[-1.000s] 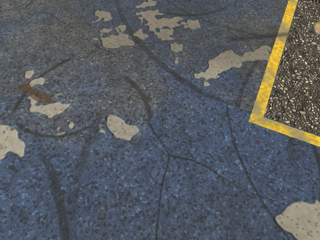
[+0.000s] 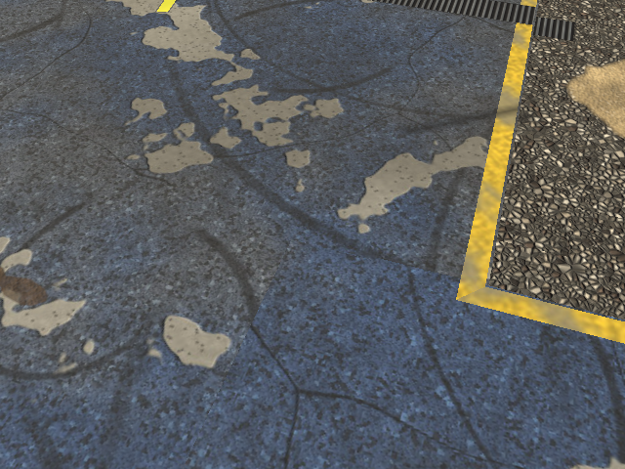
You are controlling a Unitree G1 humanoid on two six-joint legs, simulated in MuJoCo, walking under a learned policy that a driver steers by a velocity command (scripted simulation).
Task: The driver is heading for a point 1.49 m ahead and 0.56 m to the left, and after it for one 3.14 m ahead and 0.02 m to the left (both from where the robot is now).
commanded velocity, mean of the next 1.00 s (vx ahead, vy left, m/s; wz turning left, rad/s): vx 0.11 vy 0.00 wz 0.00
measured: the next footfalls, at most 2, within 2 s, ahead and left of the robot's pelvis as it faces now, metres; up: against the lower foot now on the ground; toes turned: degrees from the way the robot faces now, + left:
right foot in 1.28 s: +0.38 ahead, -0.07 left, +0.00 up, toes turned -1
left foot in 1.58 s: +0.30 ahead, +0.15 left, +0.00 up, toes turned +2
